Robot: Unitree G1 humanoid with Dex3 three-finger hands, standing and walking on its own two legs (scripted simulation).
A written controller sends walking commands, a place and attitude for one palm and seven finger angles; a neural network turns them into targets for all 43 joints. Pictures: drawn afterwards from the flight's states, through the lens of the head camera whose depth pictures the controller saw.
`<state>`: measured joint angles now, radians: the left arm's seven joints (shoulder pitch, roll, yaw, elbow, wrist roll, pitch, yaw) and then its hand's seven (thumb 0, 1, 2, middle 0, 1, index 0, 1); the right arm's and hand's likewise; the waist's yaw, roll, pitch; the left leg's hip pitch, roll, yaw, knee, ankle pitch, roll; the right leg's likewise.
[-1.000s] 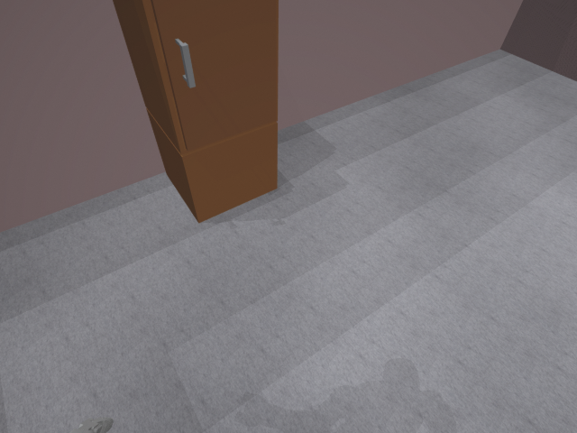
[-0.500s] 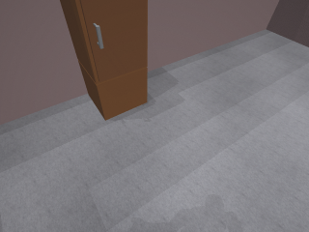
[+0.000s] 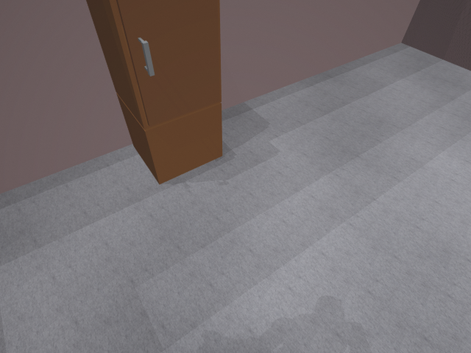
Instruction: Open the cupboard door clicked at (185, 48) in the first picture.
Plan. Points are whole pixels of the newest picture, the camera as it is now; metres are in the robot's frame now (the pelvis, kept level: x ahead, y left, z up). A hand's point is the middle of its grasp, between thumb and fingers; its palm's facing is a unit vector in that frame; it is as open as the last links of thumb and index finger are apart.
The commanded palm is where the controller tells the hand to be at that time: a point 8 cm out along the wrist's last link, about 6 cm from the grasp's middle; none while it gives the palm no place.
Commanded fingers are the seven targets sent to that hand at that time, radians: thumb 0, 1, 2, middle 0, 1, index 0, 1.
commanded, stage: look at it before walking up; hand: left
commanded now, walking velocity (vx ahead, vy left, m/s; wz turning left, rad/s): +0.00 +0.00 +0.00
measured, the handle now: (146, 56) +1.10 +0.40 -0.02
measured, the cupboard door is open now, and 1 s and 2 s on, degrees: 0 0 0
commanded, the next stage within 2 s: walk to a spot facing it in 0.44 s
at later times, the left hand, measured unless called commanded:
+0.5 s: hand out of the picture +0.07 +0.24 -0.16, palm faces -0.04 -0.94 -0.33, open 7.4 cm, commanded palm none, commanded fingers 0.00 0.90 0.90 -0.20 -0.30 -0.20 -0.30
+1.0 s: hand out of the picture +0.07 +0.15 -0.18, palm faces -0.11 -0.98 -0.19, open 7.4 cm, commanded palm none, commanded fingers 0.00 0.90 0.90 -0.20 -0.30 -0.20 -0.30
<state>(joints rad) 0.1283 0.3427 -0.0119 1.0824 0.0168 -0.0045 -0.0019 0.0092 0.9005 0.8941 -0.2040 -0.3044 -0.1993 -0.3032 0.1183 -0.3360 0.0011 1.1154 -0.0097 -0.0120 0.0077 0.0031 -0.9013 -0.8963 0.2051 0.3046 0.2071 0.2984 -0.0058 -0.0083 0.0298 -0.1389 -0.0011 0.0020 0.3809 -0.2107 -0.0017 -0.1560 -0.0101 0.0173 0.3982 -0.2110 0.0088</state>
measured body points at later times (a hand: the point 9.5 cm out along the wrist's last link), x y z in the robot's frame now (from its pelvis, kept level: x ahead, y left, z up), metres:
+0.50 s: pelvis +0.00 +0.00 +0.00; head +0.01 +0.00 +0.45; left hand +0.08 +0.29 -0.13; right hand +0.08 -0.30 -0.13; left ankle +0.00 +0.12 -0.74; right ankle +0.00 -0.13 -0.74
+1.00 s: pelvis +0.08 -0.03 -0.01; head +0.09 -0.04 +0.44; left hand +0.08 +0.20 -0.16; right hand +0.06 -0.29 -0.17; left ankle +0.07 +0.10 -0.67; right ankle +0.03 -0.12 -0.74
